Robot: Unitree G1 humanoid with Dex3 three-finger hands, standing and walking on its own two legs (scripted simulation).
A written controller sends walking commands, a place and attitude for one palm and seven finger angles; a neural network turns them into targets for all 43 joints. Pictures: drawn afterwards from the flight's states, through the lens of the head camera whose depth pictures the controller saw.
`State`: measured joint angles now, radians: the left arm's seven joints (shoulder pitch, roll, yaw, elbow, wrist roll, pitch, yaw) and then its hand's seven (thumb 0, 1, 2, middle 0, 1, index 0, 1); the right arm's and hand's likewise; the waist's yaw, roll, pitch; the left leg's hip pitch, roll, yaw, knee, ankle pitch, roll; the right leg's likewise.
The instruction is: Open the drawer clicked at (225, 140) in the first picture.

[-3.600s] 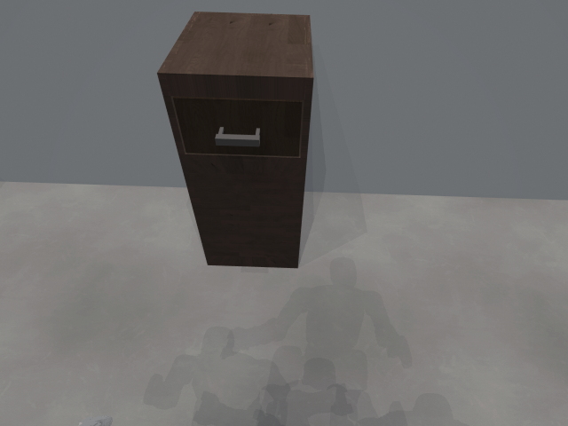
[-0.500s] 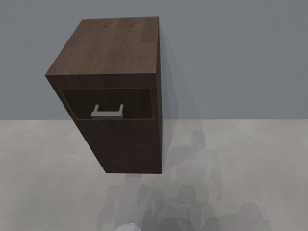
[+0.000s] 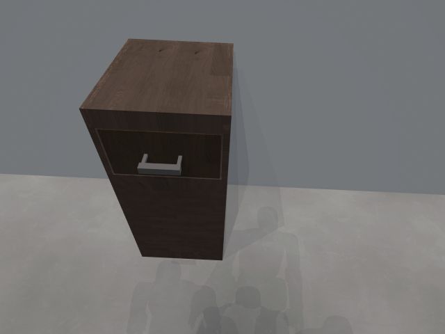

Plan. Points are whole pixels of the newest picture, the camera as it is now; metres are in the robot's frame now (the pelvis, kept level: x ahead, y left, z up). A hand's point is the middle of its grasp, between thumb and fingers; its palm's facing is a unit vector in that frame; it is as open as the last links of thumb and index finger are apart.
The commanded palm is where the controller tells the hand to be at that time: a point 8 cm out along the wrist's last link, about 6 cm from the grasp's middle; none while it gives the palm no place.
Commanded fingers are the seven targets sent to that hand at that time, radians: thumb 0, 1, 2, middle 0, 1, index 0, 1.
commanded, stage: come to a stop and stand still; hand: left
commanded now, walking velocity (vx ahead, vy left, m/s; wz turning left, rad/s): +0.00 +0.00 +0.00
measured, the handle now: (161, 163) +0.57 +0.22 -0.08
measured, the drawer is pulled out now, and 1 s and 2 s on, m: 0.00 0.00 0.00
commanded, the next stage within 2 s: look again from close up in 0.02 s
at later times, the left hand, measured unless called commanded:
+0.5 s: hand out of the picture +0.01 +0.19 -0.18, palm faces +0.04 -0.98 -0.21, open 7.4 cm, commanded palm none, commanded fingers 0.00 0.90 0.90 -0.20 -0.30 -0.20 -0.30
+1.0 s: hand (119, 279) +0.22 +0.21 -0.04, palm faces -0.04 -0.38 -0.93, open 7.8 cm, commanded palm +0.15 +0.23 -0.04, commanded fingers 0.00 0.57 0.76 -0.22 -0.51 -0.22 -0.51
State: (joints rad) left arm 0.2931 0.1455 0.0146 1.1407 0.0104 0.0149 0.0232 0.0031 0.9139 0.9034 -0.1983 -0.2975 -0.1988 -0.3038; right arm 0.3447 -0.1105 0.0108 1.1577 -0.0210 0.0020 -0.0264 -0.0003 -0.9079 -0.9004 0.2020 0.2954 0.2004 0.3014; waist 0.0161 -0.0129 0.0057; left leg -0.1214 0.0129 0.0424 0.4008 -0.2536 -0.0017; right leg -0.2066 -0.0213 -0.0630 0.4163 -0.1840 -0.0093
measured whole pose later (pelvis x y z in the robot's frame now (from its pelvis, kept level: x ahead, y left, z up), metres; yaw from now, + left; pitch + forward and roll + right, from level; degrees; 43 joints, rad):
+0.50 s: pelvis +0.01 +0.02 -0.01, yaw +0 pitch -1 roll +0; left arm 0.32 0.12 -0.01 1.12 0.01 -0.02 0.03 0.00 0.91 0.90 -0.20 -0.30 -0.20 -0.30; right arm 0.35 -0.14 0.03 1.08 -0.02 -0.03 -0.02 0.01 -0.92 -0.90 0.20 0.30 0.20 0.30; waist 0.01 0.04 -0.01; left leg -0.14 -0.02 0.06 0.47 -0.31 0.03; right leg -0.24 -0.06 -0.04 0.51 -0.25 0.02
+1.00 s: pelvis +0.01 +0.00 -0.02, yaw -3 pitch +7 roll +2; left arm 0.36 0.29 -0.05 0.11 0.78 0.01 0.36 0.02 0.80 0.85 -0.21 -0.38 -0.21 -0.38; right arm 0.20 -0.28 -0.05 0.68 -0.05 -0.13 -0.01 0.02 -0.92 -0.90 0.20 0.30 0.20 0.30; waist 0.01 0.03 -0.11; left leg -0.38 0.01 0.11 0.66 -0.39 0.01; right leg -0.52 -0.03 0.01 0.72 -0.32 -0.01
